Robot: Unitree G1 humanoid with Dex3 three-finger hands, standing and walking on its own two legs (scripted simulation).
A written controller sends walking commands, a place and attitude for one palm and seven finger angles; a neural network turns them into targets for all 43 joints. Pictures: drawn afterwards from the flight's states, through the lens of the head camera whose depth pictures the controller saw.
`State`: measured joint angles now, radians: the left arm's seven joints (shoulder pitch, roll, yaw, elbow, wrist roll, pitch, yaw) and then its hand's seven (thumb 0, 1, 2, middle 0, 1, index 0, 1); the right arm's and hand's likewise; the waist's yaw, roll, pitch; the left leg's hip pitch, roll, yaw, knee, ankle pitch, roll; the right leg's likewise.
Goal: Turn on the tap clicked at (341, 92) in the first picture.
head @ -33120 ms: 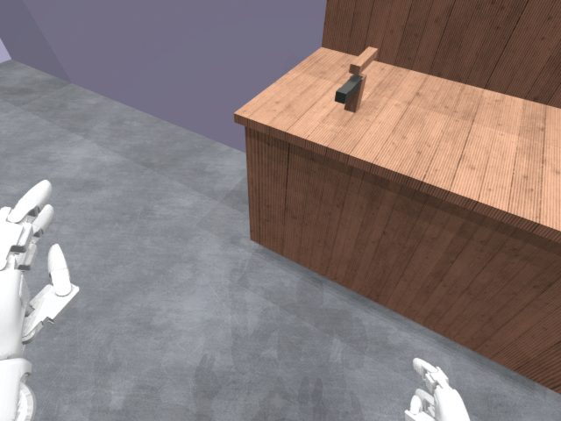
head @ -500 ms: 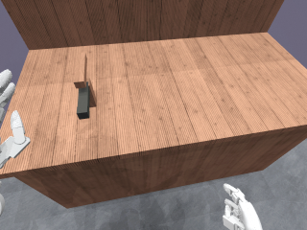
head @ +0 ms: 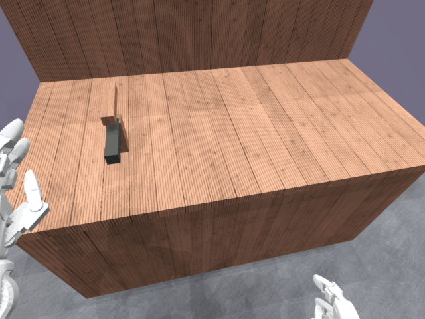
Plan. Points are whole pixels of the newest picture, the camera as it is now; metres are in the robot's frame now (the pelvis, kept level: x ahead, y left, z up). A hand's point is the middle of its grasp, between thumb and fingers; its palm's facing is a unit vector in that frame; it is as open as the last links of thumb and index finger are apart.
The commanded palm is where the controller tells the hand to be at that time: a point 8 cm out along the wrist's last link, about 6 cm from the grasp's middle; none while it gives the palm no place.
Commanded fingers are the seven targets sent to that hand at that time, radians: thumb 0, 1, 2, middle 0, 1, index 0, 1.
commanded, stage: shuffle to correct the standing spot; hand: left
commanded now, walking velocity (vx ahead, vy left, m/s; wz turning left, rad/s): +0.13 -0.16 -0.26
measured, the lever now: (112, 155) +0.42 +0.26 +0.05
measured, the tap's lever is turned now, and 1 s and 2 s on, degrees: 0 0 0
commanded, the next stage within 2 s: come to a stop and stand still in 0.46 s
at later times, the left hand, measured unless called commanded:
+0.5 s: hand (113, 177) +0.28 +0.18 +0.16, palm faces +0.27 -0.89 -0.36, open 7.4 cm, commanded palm +0.22 +0.23 +0.18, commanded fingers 0.00 0.90 0.90 -0.20 -0.30 -0.20 -0.30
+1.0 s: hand (84, 179) +0.27 +0.22 +0.16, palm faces +0.35 -0.86 -0.37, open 7.4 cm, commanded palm +0.23 +0.26 +0.18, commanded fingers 0.00 0.90 0.90 -0.20 -0.30 -0.20 -0.30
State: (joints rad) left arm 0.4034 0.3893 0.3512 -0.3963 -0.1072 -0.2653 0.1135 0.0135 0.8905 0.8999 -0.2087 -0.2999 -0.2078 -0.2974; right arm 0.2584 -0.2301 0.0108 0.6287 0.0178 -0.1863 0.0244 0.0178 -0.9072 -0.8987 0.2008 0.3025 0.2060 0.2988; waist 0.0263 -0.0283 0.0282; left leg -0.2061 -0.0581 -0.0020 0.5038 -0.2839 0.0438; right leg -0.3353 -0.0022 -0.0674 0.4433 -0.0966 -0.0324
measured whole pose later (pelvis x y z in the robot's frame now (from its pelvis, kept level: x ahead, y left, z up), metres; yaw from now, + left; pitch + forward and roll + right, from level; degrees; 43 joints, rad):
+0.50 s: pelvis +0.04 -0.04 -0.01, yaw -4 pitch +0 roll +0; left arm 0.45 0.38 0.37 -0.51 -0.09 -0.21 0.10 0.01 0.89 0.90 -0.21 -0.30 -0.21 -0.30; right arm 0.21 -0.21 0.00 0.59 0.01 -0.13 0.00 0.02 -0.91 -0.90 0.20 0.30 0.21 0.30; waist -0.03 -0.02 0.03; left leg -0.20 0.04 0.03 0.62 -0.42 -0.01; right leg -0.36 0.09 -0.05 0.56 -0.21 -0.10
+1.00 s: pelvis +0.05 -0.01 +0.01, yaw -3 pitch -2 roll -1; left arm 0.47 0.35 0.34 -0.46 -0.07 -0.15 0.12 0.01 0.89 0.90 -0.21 -0.30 -0.21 -0.30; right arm 0.15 -0.21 0.03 0.60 0.01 -0.10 -0.04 0.02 -0.91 -0.90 0.20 0.30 0.20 0.30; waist 0.03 0.01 0.05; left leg -0.17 0.00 0.01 0.44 -0.25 0.02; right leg -0.21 0.06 -0.04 0.36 -0.13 -0.05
